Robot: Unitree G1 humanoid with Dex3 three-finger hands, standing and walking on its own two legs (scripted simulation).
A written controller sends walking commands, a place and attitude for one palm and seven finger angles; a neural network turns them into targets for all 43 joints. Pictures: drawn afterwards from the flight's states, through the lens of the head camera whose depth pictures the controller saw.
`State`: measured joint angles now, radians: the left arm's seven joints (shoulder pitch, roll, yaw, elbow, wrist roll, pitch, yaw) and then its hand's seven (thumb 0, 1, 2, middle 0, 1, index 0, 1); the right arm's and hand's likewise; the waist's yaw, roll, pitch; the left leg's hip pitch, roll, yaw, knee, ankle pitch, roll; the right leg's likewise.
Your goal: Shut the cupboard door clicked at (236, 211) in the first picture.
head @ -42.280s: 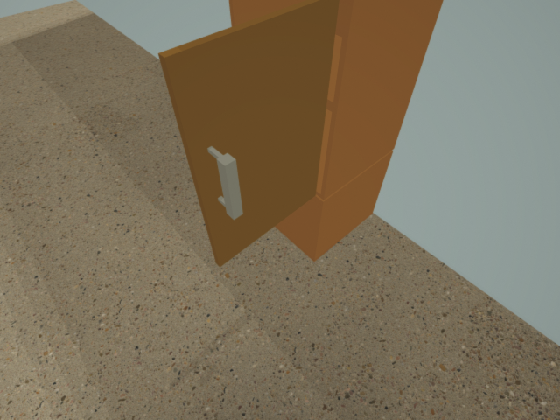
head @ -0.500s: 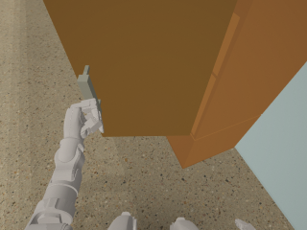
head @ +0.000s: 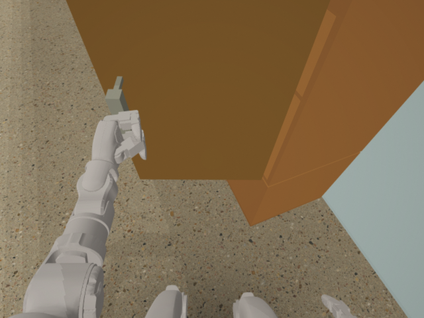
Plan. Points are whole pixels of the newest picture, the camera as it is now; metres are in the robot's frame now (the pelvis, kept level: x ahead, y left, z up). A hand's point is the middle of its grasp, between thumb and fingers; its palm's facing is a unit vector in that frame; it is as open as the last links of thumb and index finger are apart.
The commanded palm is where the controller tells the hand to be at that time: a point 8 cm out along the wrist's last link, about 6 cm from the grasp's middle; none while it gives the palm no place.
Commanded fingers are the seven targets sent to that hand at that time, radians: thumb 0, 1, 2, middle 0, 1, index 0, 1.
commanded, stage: push the door shut along its arc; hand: left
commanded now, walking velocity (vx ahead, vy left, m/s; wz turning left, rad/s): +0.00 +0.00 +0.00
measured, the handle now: (126, 115) +0.51 +0.18 +0.06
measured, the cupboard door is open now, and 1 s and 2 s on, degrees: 68 54 39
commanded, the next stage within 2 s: pull the fist back off the door in 1.56 s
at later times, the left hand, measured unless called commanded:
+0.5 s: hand (154, 120) +0.49 +0.12 +0.07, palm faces -0.21 -0.98 -0.04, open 3.1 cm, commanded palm +0.48 +0.16 +0.07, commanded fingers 0.00 0.90 0.90 -1.30 -1.50 -1.30 -1.50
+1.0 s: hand (172, 99) +0.55 +0.09 +0.07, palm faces -0.31 -0.95 -0.02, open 3.1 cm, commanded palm +0.56 +0.12 +0.07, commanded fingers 0.00 0.90 0.90 -1.30 -1.50 -1.30 -1.50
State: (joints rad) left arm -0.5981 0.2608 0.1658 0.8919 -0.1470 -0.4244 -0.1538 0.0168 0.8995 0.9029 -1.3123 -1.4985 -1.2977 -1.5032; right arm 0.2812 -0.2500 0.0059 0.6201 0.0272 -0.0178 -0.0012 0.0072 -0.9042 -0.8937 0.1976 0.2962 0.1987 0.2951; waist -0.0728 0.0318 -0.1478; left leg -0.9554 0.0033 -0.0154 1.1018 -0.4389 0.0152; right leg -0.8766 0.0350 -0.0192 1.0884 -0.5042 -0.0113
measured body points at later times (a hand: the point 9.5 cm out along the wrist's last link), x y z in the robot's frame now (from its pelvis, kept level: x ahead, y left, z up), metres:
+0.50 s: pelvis +0.00 +0.00 -0.01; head +0.10 +0.01 +0.42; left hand +0.49 +0.17 +0.07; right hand +0.02 -0.26 -0.13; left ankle +0.05 +0.11 -0.66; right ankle +0.01 -0.12 -0.66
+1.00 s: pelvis -0.01 +0.01 -0.04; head +0.15 +0.02 +0.39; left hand +0.56 +0.14 +0.07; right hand -0.03 -0.26 -0.14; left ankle +0.05 +0.11 -0.66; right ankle +0.01 -0.12 -0.66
